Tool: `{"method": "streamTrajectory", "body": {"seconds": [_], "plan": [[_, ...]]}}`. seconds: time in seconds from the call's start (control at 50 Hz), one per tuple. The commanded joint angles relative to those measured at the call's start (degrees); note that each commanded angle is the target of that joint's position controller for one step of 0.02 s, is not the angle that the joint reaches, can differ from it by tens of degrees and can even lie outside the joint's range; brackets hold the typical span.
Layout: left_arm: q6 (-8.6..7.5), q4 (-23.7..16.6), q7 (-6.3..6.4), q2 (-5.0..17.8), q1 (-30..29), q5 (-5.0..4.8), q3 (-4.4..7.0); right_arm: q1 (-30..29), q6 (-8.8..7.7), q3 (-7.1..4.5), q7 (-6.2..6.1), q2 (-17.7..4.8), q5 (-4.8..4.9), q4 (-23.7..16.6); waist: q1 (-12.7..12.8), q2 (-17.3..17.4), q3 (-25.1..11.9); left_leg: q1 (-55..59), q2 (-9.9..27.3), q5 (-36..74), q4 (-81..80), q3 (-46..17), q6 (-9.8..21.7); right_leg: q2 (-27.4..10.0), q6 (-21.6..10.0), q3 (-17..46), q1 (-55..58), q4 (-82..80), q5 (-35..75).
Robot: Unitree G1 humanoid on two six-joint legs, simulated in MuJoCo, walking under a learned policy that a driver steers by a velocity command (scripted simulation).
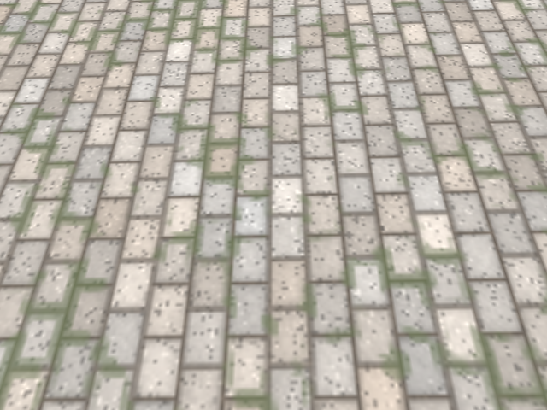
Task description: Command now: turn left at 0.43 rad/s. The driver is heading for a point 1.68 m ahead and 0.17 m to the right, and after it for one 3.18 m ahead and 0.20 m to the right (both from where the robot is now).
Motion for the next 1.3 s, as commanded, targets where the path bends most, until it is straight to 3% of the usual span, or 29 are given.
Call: {"method": "streamTrajectory", "body": {"seconds": [0.02,0.04,0.06,0.08,0.14,0.18,0.22,0.26,0.28,0.3,0.32,0.34,0.36,0.38,0.42,0.48,0.68,1.16,1.2,1.22,1.26,1.28,1.3], "plan": [[-0.81,-4.7,0.15,9.8,-0.8,1.77,2.37,1.3,-1.78,-3.12,-0.26,-10.2,-1.04,-4.5,-0.4,-14.0,-5.0,-9.5,2.3,-17.0,25.1,1.8,-3.2,-24.9,-16.5,24.3,6.2,-12.1,17.6],[-0.73,-5.2,0.46,7.6,-3.1,0.83,1.65,2.7,-1.6,-3.49,-0.08,-10.4,-0.71,-2.8,-1.4,-10.8,-4.5,-9.1,2.5,-13.6,29.3,2.1,-4.2,-21.3,-14.2,18.7,5.4,-10.9,17.1],[-0.6,-5.3,0.59,6.8,-4.3,-0.07,1.28,3.8,-1.07,-3.17,-0.27,-8.7,-0.69,-1.4,-1.7,-9.2,-3.9,-9.5,2.5,-10.9,31.6,2.5,-5.3,-17.9,-11.9,14.6,5.9,-9.9,15.8],[-0.53,-5.0,0.65,6.2,-4.0,-0.79,0.9,3.9,-0.65,-2.68,-0.33,-7.1,-0.75,-1.1,-1.0,-9.3,-3.3,-10.6,2.5,-8.9,33.4,2.5,-6.2,-17.1,-11.7,12.9,6.8,-9.3,18.0],[0.16,-3.9,0.76,5.8,-1.7,-0.37,0.43,1.1,-0.63,-1.03,-0.07,-3.1,-0.29,-2.0,0.5,-11.0,-4.0,-8.1,3.9,-7.1,24.8,5.9,-7.4,-14.2,-11.7,7.7,9.1,-8.4,21.9],[0.61,-3.6,0.75,6.4,-1.6,-0.35,0.48,-0.7,-0.75,0.07,0.17,-1.1,-0.72,-2.6,1.5,-13.1,-5.3,-2.2,6.4,-8.1,13.9,8.9,-7.5,-13.6,-11.5,6.1,9.6,-7.5,22.3],[1.12,-2.9,0.51,8.3,0.4,-0.63,0.95,-1.8,-0.86,0.29,0.44,-1.2,-0.48,-2.9,2.9,-14.9,-5.5,2.6,6.7,-8.7,5.2,11.9,-7.2,-14.4,-12.1,7.0,9.2,-6.9,22.6],[1.39,-2.4,0.34,8.5,0.5,-1.44,0.72,1.0,-0.98,-0.08,0.62,-1.9,-0.3,-1.3,1.5,-14.1,-5.3,8.5,6.1,0.8,-7.8,13.4,-5.8,-14.2,-11.2,7.1,8.0,-5.1,22.3],[1.16,-1.7,0.26,7.5,1.8,-1.91,0.3,2.2,-1.06,-0.04,0.64,-1.9,-0.69,-0.6,0.8,-12.8,-4.8,13.0,6.0,8.1,-16.3,13.2,-4.4,-13.4,-9.3,6.7,6.3,-4.6,21.0],[0.43,-1.0,0.03,6.6,4.2,-1.44,-0.17,2.6,-1.11,-0.11,0.37,-3.7,-1.22,-1.0,1.3,-10.2,-6.1,19.6,9.2,14.9,-17.0,8.7,-2.6,-12.6,-5.7,6.2,2.6,-4.0,16.9],[-0.54,-1.6,-0.54,4.5,5.2,0.61,-1.0,3.9,-1.0,-0.79,-0.24,-8.0,-1.83,-1.5,3.1,0.0,-9.3,25.3,17.3,30.9,-12.8,0.8,0.4,-8.6,-1.7,1.6,-1.6,1.6,7.6],[-0.92,-1.6,-0.46,2.4,4.8,0.78,-1.61,0.7,-1.19,-0.01,0.23,-5.6,-2.49,-0.5,4.7,8.5,-8.4,16.0,19.1,24.7,-12.2,-0.2,5.1,-6.1,1.5,-1.8,1.6,-1.7,-3.1],[-0.83,-1.2,-0.24,4.9,2.0,1.03,-1.28,-1.6,-1.71,0.73,0.81,-2.1,-2.38,-1.8,2.9,4.9,-6.1,13.5,16.3,16.2,-13.1,1.0,4.9,-5.9,3.2,-2.1,3.7,-1.4,-0.5],[-0.72,-1.1,-0.21,5.1,0.4,0.81,-1.1,-0.8,-2.12,0.99,0.94,-1.3,-2.75,-1.1,2.0,3.7,-5.2,12.7,14.5,11.3,-13.3,2.1,3.4,-5.5,3.5,-2.5,3.8,-1.3,2.0],[-0.01,-0.5,0.25,5.3,0.9,0.38,-0.96,-0.2,-2.89,0.87,0.98,-2.6,-2.44,-0.5,1.8,3.1,-2.3,10.3,13.4,9.7,-13.7,2.6,2.1,-5.6,3.5,-2.4,3.7,-1.2,4.1],[0.13,0.9,0.52,4.7,2.2,0.05,-1.04,1.0,-3.31,1.47,0.72,-1.4,-2.26,0.1,1.9,2.2,-1.2,9.3,12.7,9.8,-13.4,3.2,1.7,-5.8,3.3,-2.2,4.3,-1.7,4.9],[0.21,5.4,1.3,5.1,4.1,-0.23,-0.82,1.7,-3.66,1.8,0.67,-0.5,-2.01,2.0,1.9,-1.5,-1.6,9.8,11.2,11.6,-12.7,4.5,1.7,-6.2,4.1,-2.0,5.8,-2.4,6.8],[1.19,16.1,2.47,4.0,6.4,-0.75,-0.93,6.1,-3.77,1.86,-0.3,0.0,-1.42,12.7,1.8,-2.5,0.2,9.9,8.8,12.3,-12.4,8.1,0.2,-5.4,3.2,-2.7,6.4,-3.4,7.3],[1.35,17.3,2.57,3.1,7.4,-1.15,-1.04,7.5,-3.37,1.5,-0.64,-0.9,-0.98,14.1,1.4,-1.0,-0.1,9.8,8.2,-5.6,-14.0,7.7,1.5,-2.6,2.6,-5.8,4.9,-0.7,-5.9],[1.22,17.0,2.57,2.8,6.6,-1.42,-1.06,7.9,-3.19,1.02,-0.74,-2.5,-0.65,14.3,0.8,1.0,1.9,8.2,9.7,-17.9,-16.1,4.9,3.2,-1.3,1.9,-7.4,1.5,2.5,-13.0],[-0.21,15.0,2.09,1.5,3.5,-1.71,-1.42,10.8,-3.78,0.28,-0.65,-5.2,-0.19,14.8,-1.0,7.4,6.1,7.5,18.3,-32.6,-23.8,-8.1,8.5,-0.9,0.6,-8.1,-7.1,11.8,-15.1],[-1.31,14.1,1.57,1.1,2.3,-2.11,-1.56,11.3,-4.42,-0.09,-0.65,-6.3,0.13,15.1,-1.3,9.2,8.3,5.8,22.4,-33.1,-26.7,-14.5,11.3,-2.8,-0.6,-5.6,-8.9,16.1,-13.9],[-2.31,13.8,0.97,1.5,2.2,-2.6,-1.42,10.3,-5.11,0.0,-0.64,-5.9,0.05,14.9,-0.7,9.3,9.4,6.3,24.5,-29.9,-27.5,-16.9,12.6,-4.5,-2.0,-3.7,-11.4,18.3,-15.3]]}}
Next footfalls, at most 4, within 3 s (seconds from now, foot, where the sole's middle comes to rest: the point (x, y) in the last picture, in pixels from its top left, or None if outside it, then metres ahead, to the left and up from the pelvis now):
0.30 left None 0.01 0.14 -0.77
1.88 left None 0.42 0.15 -0.77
2.26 right None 0.45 -0.08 -0.77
2.64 left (213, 373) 0.56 0.20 -0.77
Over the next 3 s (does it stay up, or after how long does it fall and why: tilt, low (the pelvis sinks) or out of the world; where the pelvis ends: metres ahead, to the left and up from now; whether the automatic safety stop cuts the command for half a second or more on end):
stays up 0.63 0.11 0.01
